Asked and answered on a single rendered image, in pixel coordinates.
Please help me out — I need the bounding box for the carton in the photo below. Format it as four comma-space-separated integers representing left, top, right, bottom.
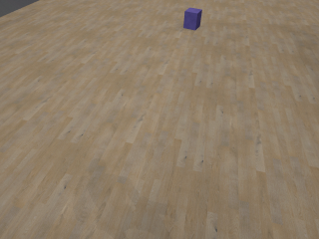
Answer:
183, 7, 202, 31

